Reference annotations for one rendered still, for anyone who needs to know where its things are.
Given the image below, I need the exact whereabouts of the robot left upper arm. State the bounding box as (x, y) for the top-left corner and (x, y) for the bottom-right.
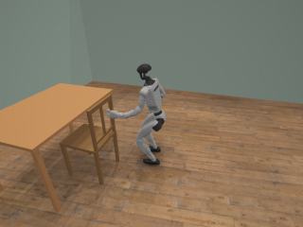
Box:
(135, 87), (150, 114)

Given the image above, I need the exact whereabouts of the robot left hand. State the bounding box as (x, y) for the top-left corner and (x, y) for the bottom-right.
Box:
(106, 109), (118, 119)

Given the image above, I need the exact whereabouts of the right robot shin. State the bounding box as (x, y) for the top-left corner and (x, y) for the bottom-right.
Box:
(145, 133), (157, 148)

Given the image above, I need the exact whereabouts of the robot right upper arm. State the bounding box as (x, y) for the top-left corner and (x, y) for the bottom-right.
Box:
(152, 78), (166, 98)

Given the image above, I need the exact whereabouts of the table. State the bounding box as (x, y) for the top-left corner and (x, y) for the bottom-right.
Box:
(0, 83), (114, 212)

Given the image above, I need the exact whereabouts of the chair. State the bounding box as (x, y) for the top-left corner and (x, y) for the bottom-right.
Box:
(60, 95), (119, 185)

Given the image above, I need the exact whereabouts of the left robot forearm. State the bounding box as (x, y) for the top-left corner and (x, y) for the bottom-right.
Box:
(116, 108), (141, 119)

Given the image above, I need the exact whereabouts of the humanoid robot torso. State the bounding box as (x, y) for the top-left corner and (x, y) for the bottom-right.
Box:
(143, 81), (167, 126)

